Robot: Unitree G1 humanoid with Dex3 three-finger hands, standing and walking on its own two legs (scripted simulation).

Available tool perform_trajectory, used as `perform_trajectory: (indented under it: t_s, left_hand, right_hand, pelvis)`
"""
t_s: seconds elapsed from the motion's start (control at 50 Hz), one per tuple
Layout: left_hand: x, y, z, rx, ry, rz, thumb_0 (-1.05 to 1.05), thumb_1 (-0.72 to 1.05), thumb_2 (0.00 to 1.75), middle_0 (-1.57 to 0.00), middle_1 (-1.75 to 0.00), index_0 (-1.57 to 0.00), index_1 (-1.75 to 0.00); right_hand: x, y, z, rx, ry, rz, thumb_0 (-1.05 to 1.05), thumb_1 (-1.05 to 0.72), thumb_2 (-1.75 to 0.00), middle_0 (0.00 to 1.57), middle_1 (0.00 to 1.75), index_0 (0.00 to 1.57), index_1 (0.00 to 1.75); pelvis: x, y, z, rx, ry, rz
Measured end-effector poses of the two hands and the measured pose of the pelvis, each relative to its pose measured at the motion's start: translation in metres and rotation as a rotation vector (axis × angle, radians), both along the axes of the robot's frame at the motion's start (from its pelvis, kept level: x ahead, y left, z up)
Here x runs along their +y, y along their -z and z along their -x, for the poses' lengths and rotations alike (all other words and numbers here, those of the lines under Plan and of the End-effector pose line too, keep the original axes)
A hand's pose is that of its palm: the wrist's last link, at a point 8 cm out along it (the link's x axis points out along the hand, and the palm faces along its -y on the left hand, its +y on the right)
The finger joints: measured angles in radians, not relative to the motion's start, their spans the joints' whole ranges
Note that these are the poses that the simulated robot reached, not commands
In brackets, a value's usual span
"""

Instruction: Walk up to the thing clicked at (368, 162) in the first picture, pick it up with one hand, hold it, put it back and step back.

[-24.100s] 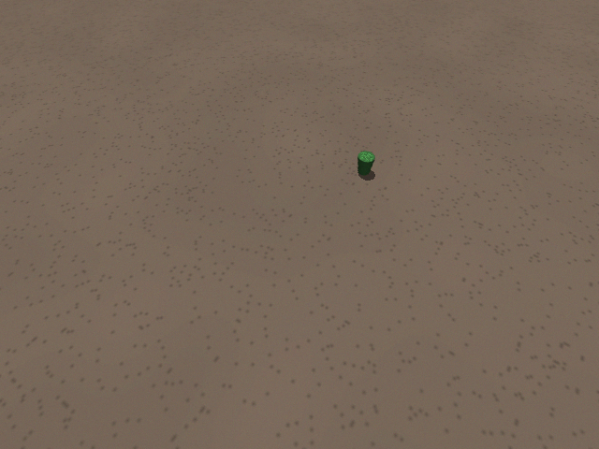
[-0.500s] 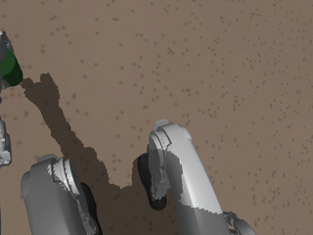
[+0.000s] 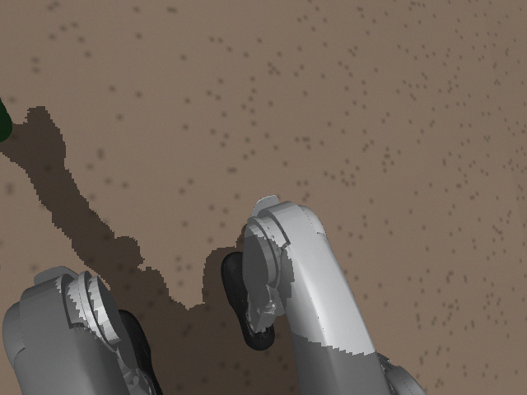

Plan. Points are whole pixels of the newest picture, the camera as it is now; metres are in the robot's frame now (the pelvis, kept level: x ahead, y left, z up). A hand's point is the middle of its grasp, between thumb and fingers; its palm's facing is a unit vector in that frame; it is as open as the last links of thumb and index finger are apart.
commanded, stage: rest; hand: left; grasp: from above
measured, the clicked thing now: out of the picture +0.55 +0.25 -0.21
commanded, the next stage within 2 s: open in 1.24 s
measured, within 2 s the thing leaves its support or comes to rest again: rests again in 0.72 s
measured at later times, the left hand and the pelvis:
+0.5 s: hand out of the picture +0.53 +0.25 -0.21, palm faces -0.46 -0.08 -0.89, open 10.3 cm; pelvis +0.00 +0.00 -0.01, yaw -2 degrees
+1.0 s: hand out of the picture +0.53 +0.25 -0.23, palm faces -0.46 -0.10 -0.88, open 10.2 cm; pelvis +0.00 +0.01 -0.01, yaw -3 degrees
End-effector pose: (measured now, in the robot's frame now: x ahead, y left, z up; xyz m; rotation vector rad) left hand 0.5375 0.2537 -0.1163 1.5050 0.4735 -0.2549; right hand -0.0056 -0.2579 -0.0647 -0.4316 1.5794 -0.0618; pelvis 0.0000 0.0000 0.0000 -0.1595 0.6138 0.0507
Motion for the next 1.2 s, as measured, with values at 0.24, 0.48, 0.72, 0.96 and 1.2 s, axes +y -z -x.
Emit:
perform_trajectory:
  t_s: [0.24, 0.48, 0.72, 0.96, 1.2]
  left_hand:
    - [0.001, 0.019, -0.001, 0.022, -0.015, 0.008, -0.01, -0.1, 0.83, -0.59, -0.98, -0.49, -0.99]
    - [0.001, 0.038, -0.003, 0.011, -0.008, 0.015, 0.0, -0.1, 0.83, -0.59, -0.98, -0.49, -0.98]
    - [0.001, 0.05, -0.004, 0.011, -0.02, 0.019, 0.0, -0.09, 0.82, -0.59, -0.98, -0.49, -0.98]
    - [0.001, 0.055, -0.002, 0.017, -0.028, 0.025, 0.0, -0.09, 0.82, -0.59, -0.98, -0.49, -1.0]
    - [0.002, 0.059, -0.004, 0.013, -0.03, 0.022, 0.0, -0.1, 0.82, -0.59, -0.98, -0.5, -0.99]
  right_hand:
    - [0.005, 0.001, -0.006, -0.001, -0.024, -0.011, 0.0, -0.92, -0.89, 0.2, 0.3, 0.2, 0.3]
    - [0.004, -0.007, -0.005, 0.011, -0.065, -0.004, 0.0, -0.92, -0.89, 0.2, 0.3, 0.2, 0.3]
    - [0.01, -0.015, -0.001, 0.018, -0.082, -0.013, 0.0, -0.92, -0.9, 0.2, 0.3, 0.2, 0.3]
    - [0.014, -0.017, 0.001, 0.012, -0.096, -0.023, 0.0, -0.92, -0.9, 0.2, 0.3, 0.2, 0.3]
    - [0.016, -0.019, 0.005, 0.014, -0.11, -0.026, 0.0, -0.92, -0.9, 0.2, 0.3, 0.2, 0.3]
  pelvis:
    - [0.001, 0.004, -0.003, 0.0, 0.005, 0.014]
    - [0.002, 0.006, -0.004, -0.008, 0.012, 0.029]
    - [0.004, 0.007, -0.004, -0.017, 0.017, 0.044]
    - [0.005, 0.007, -0.002, -0.028, 0.021, 0.052]
    - [0.006, 0.009, -0.001, -0.037, 0.027, 0.059]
